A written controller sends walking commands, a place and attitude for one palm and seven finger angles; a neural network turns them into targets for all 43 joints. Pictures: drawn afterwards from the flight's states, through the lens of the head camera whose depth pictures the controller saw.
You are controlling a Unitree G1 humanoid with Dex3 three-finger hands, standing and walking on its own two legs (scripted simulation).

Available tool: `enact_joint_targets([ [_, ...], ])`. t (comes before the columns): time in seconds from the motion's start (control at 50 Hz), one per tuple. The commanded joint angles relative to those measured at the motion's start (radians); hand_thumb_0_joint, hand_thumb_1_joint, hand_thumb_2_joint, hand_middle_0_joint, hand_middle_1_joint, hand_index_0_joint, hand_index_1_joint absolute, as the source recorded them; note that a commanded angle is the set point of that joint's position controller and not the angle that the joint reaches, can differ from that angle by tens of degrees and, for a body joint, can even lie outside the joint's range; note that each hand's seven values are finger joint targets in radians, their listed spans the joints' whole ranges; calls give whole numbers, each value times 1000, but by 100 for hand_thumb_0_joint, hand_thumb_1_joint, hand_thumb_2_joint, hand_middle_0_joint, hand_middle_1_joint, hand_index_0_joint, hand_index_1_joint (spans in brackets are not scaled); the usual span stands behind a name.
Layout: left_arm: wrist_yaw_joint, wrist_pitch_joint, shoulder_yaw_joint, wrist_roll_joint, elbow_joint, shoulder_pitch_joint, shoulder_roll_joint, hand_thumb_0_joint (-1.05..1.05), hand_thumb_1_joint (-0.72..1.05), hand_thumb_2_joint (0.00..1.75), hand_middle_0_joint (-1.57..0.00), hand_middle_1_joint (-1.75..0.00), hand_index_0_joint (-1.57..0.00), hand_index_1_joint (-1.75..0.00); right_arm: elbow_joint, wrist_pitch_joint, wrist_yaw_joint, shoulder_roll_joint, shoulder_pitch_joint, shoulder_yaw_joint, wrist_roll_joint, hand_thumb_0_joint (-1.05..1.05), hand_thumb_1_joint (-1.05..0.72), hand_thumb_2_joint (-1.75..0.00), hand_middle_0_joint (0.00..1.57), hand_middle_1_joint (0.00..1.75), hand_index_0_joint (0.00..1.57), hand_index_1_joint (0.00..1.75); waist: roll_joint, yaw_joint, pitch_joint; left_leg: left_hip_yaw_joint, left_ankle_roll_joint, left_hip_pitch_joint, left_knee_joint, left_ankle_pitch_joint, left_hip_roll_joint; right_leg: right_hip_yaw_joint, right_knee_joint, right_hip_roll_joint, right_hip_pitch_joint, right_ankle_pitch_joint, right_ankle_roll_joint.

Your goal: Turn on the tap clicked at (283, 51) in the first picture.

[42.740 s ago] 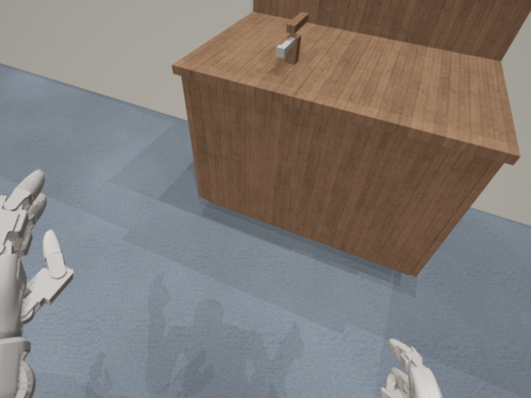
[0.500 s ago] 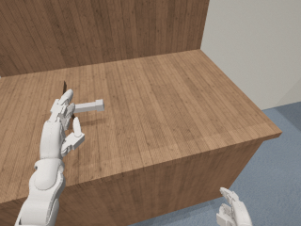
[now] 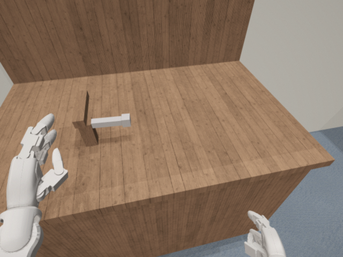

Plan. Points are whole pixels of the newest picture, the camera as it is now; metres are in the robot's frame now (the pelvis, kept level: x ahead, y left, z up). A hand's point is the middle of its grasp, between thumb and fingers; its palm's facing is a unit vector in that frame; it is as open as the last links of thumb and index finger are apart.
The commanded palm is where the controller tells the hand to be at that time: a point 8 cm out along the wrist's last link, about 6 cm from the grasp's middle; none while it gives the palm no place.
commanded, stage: draw the hand back beside the body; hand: left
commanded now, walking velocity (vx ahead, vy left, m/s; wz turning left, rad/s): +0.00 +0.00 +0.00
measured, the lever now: (126, 120) +0.46 +0.20 +0.06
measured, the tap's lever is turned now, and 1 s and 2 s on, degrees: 86 86 86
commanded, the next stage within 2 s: step back with the hand held close in 0.34 s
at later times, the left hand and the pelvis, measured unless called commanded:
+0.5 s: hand (60, 177) +0.20 +0.23 +0.15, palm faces +0.40 -0.86 -0.32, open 7.4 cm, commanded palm +0.16 +0.27 +0.17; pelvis +0.00 -0.01 +0.00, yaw +0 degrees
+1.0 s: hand (33, 202) +0.15 +0.26 +0.15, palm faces +0.38 -0.82 -0.43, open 7.4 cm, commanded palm +0.10 +0.29 +0.17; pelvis -0.06 +0.01 -0.01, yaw +0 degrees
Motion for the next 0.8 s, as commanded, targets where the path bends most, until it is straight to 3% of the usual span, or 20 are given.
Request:
enact_joint_targets([
  [0.0, 13, -62, 128, 0, -249, -67, 171, 0, 90, 90, -20, -30, -20, -30, -170, -59, -7, -118, -143, -50, 0, 0, -90, -90, 20, 30, 20, 30, 42, -2, -106, -40, 2, 22, -38, 216, 34, 14, -28, -24, -27, 156, -28],
  [0.02, 12, -62, 135, -2, -259, -53, 174, 0, 90, 90, -20, -30, -20, -30, -171, -61, -6, -119, -141, -52, 0, 0, -90, -90, 20, 30, 20, 30, 27, -2, -104, -41, 3, 18, -35, 218, 34, 14, -26, -24, -27, 159, -28],
  [0.04, 12, -64, 150, -2, -278, -44, 184, 0, 90, 90, -20, -30, -20, -30, -173, -61, -6, -122, -148, -51, 1, 0, -90, -90, 20, 30, 20, 30, 48, -1, -98, -42, 3, 19, -36, 221, 33, 17, -28, -24, -29, 157, -31],
  [0.06, 12, -65, 120, 2, -278, -69, 161, 0, 90, 90, -20, -30, -20, -30, -168, -60, -6, -119, -144, -49, 1, 0, -90, -90, 20, 30, 20, 30, 69, -8, -102, -39, 2, 23, -32, 216, 33, 16, -28, -24, -38, 152, -31],
  [0.1, 15, -62, 115, 2, -252, -77, 158, 0, 90, 90, -20, -30, -20, -30, -165, -69, -9, -123, -141, -51, 0, 0, -90, -90, 20, 30, 20, 30, 21, -10, -86, -45, 4, 14, -31, 202, 33, 12, -27, -23, -50, 141, -27],
  [0.14, 17, -64, 109, 3, -285, -120, 163, 0, 90, 90, -20, -30, -20, -30, -166, -74, -13, -124, -151, -48, 2, 0, -90, -90, 20, 30, 20, 30, 45, -15, -83, -51, 4, 22, -37, 178, 30, 15, -25, -23, -58, 115, -28],
  [0.22, 20, -62, 116, 0, -238, -89, 163, 0, 90, 90, -20, -30, -20, -30, -160, -76, -17, -123, -144, -52, 1, 0, -90, -90, 20, 30, 20, 30, -6, -9, -80, -48, 11, 13, -29, 166, 28, 14, -27, -26, -59, 114, -24],
  [0.26, 20, -68, 120, 3, -257, -102, 167, 0, 90, 90, -20, -30, -20, -30, -159, -76, -18, -121, -150, -52, 1, 0, -90, -90, 20, 30, 20, 30, 48, -8, -91, -41, 11, 15, -27, 161, 23, 20, -29, -28, -53, 111, -27],
  [0.42, 17, -69, 140, -4, -235, -51, 178, 0, 90, 90, -20, -30, -20, -30, -162, -80, -17, -117, -148, -53, 0, 0, -90, -90, 20, 30, 20, 30, 11, -1, -83, -34, 15, 3, -18, 165, 22, 19, -33, -33, -50, 129, -22],
  [0.44, 19, -79, 162, -4, -311, -92, 206, 0, 90, 90, -20, -30, -20, -30, -169, -80, -16, -119, -158, -51, 1, 0, -90, -90, 20, 30, 20, 30, 41, 0, -101, -38, 14, 13, -21, 172, 19, 21, -32, -32, -39, 132, -26],
  [0.46, 29, -117, 298, -16, -388, -225, 335, 0, 90, 90, -20, -30, -20, -30, -216, -62, -27, -122, -150, -40, 12, 0, -90, -90, 20, 30, 20, 30, 29, -28, -16, -53, 29, -48, 31, 128, 39, 131, -61, -82, -160, 263, -15],
  [0.48, 19, -118, 236, -12, -268, -101, 244, 0, 90, 90, -20, -30, -20, -30, -181, -49, -30, -109, -136, -38, 4, 0, -90, -90, 20, 30, 20, 30, -6, -36, -37, -68, 28, -54, 57, 147, 43, 121, -41, -116, -159, 338, -13],
  [0.5, 10, -112, 202, -9, -232, -32, 197, 0, 90, 90, -20, -30, -20, -30, -192, -40, -28, -112, -115, -46, 4, 0, -90, -90, 20, 30, 20, 30, -48, -39, -78, -67, 25, -46, 77, 183, 52, 121, -15, -129, -155, 382, -9],
  [0.54, 4, -115, 178, -5, -270, -3, 177, 0, 90, 90, -20, -30, -20, -30, -215, -28, -30, -120, -122, -54, 6, 0, -90, -90, 20, 30, 20, 30, -14, -40, -151, -59, 25, -29, 85, 269, 65, 107, 32, -135, -144, 421, -3],
  [0.56, 6, -117, 182, -4, -259, 34, 178, 0, 90, 90, -20, -30, -20, -30, -216, -21, -31, -126, -102, -56, 5, 0, -90, -90, 20, 30, 20, 30, 8, -37, -179, -60, 28, -29, 85, 303, 74, 95, 47, -130, -140, 412, 1],
  [0.6, 8, -110, 184, -6, -277, 79, 178, 0, 90, 90, -20, -30, -20, -30, -235, -12, -33, -126, -97, -64, 11, 0, -90, -90, 20, 30, 20, 30, -11, -37, -211, -60, 26, -33, 94, 319, 85, 95, 62, -130, -150, 391, 7],
  [0.64, 17, -111, 207, -4, -323, 76, 211, 0, 90, 90, -20, -30, -20, -30, -245, -6, -37, -131, -108, -64, 12, 0, -90, -90, 20, 30, 20, 30, 0, -39, -208, -75, 25, -59, 81, 306, 88, 91, 76, -128, -165, 338, 4],
  [0.7, 27, -114, 223, -4, -347, 99, 224, 0, 90, 90, -20, -30, -20, -30, -259, -3, -44, -128, -102, -70, 15, 0, -90, -90, 20, 30, 20, 30, -37, -42, -189, -87, 24, -111, 84, 215, 89, 100, 72, -124, -202, 259, 4],
  [0.74, 38, -121, 251, 0, -392, 84, 259, 0, 90, 90, -20, -30, -20, -30, -260, -4, -47, -134, -107, -71, 14, 0, -90, -90, 20, 30, 20, 30, -1, -45, -181, -103, 26, -141, 71, 146, 88, 108, 78, -125, -218, 199, -4],
  [0.78, 45, -132, 250, 3, -403, 107, 246, 0, 90, 90, -20, -30, -20, -30, -262, -12, -49, -134, -96, -75, 15, 0, -90, -90, 20, 30, 20, 30, 42, -43, -184, -118, 31, -183, 52, 74, 98, 98, 96, -108, -214, 142, 0],
])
